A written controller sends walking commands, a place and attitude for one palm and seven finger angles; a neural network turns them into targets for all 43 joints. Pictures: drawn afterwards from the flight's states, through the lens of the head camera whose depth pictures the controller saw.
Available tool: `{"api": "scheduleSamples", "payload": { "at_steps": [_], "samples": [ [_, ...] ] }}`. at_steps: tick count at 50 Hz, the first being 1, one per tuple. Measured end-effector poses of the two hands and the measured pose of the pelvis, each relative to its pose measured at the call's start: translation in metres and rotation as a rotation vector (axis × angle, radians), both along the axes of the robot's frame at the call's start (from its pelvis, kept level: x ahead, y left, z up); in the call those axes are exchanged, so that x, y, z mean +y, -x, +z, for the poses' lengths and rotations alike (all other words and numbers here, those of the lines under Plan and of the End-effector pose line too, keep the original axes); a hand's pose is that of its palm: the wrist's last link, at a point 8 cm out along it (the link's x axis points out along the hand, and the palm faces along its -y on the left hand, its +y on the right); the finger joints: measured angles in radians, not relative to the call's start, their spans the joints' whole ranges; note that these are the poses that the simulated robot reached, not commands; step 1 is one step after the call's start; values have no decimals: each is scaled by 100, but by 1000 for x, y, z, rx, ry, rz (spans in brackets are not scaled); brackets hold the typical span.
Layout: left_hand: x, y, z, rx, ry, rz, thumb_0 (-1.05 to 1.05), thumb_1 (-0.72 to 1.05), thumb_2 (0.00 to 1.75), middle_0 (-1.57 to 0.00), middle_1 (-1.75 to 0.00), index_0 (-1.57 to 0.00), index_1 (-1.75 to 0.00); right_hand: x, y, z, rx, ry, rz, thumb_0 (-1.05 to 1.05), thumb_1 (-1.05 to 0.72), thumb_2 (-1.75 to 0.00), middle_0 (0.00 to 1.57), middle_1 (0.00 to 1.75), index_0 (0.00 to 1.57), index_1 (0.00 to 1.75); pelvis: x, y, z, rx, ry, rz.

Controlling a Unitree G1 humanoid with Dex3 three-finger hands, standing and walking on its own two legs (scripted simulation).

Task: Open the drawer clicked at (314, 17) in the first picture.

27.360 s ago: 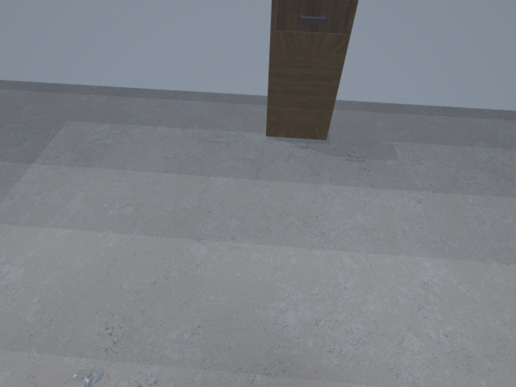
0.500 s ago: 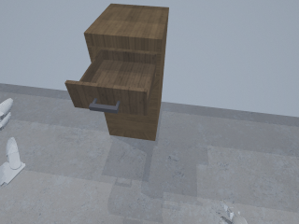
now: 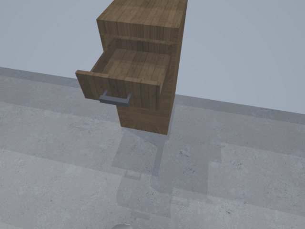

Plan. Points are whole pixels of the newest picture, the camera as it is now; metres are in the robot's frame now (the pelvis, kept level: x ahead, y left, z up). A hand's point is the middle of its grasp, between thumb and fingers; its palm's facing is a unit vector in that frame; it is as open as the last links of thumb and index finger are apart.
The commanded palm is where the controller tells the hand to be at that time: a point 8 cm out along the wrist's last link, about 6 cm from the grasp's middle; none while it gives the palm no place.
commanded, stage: let the arm hang, fingers relaxed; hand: left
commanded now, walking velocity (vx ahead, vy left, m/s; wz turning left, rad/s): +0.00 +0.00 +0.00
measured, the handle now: (116, 97) +0.57 +0.17 -0.05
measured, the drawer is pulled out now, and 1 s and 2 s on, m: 0.30 0.30 0.30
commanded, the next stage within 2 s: look to check the result in 0.80 s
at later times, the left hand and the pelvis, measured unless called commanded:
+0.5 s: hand out of the picture +0.00 +0.18 -0.16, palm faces +0.02 -0.99 -0.16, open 7.3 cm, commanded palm none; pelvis +0.01 +0.03 +0.02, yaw -1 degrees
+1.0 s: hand out of the picture -0.01 +0.19 -0.16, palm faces +0.01 -0.99 -0.15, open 7.3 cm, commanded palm none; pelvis +0.01 +0.03 +0.02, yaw -2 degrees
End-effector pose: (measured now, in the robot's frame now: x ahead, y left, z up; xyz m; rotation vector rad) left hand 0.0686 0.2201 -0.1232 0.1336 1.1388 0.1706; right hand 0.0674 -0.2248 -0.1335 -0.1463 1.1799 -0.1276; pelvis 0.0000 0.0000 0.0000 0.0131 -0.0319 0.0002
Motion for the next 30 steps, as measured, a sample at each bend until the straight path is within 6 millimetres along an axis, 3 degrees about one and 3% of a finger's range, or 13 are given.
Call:
{"api": "scheduleSamples", "payload": {
  "at_steps": [7,12,17,30],
  "samples": [
    [23,62,-8,220,-10,57,-3,99,90,-21,-30,-20,-30,4,45,7,179,43,-27,1,-93,-89,20,30,20,30,5,-6,10,13,28,8],
    [24,85,-5,313,7,54,-1,95,90,-20,-30,-20,-30,18,66,9,237,26,-46,1,-92,-90,20,30,20,30,12,-8,17,10,24,-4],
    [19,89,-5,335,26,33,0,93,90,-20,-30,-20,-30,37,75,6,252,-9,-64,1,-92,-90,20,30,20,30,18,-9,18,-1,21,-13],
    [13,68,-8,282,49,-5,1,92,90,-20,-30,-20,-30,65,94,3,269,-58,-107,1,-91,-89,20,30,20,30,28,-9,18,-9,17,-28]
  ]
}}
